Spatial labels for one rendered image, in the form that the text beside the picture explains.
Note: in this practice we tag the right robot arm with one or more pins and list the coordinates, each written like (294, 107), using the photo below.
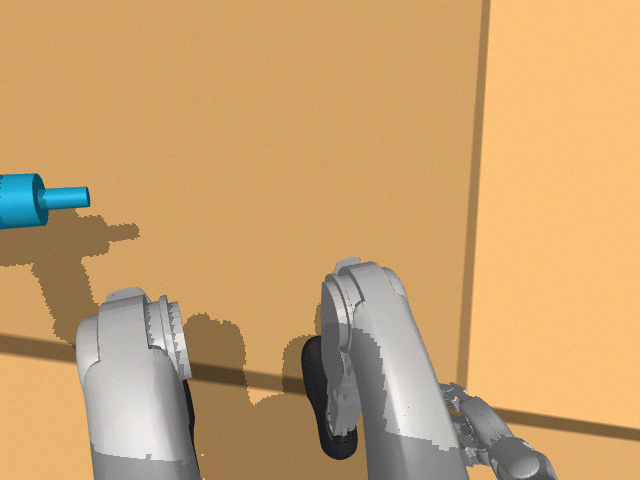
(512, 458)

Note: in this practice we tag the left robot foot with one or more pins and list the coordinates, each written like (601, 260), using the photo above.
(190, 412)

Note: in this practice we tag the bottle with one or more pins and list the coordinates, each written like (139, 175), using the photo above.
(24, 201)

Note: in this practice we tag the right robot hand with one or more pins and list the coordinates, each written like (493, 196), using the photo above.
(479, 427)

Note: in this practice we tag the right robot foot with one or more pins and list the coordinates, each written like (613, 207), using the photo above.
(315, 380)

